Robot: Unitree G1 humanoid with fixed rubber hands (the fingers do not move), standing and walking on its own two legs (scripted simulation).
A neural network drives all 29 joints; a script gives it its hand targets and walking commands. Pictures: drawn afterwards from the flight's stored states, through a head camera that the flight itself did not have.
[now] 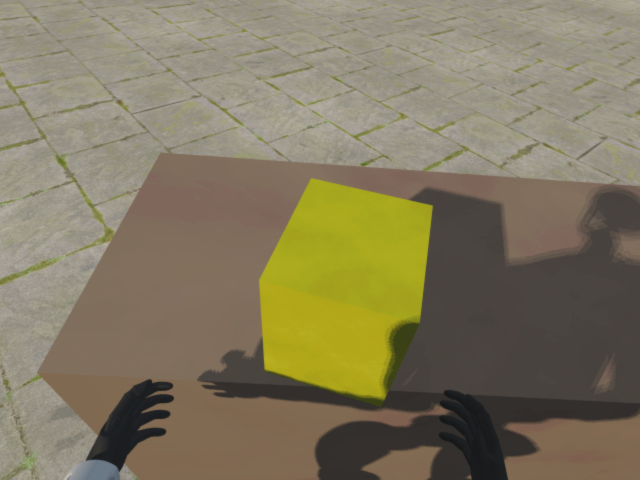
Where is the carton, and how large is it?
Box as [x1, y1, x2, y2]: [259, 178, 432, 406]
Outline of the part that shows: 311,178 259,279 265,371 381,406 419,323 432,205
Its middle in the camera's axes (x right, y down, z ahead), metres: +0.04 +0.07 +0.59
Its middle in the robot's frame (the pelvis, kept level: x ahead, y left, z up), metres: +0.40 -0.02 +0.00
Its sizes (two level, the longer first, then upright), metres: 0.214 0.188 0.229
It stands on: a pedestal, 0.67 m high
